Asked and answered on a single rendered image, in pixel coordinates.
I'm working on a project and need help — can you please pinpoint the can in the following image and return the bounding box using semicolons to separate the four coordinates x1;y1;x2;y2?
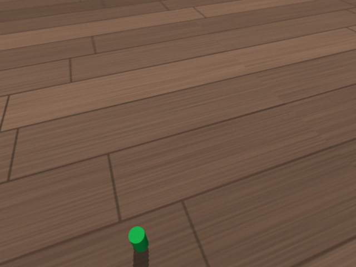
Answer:
128;226;149;252

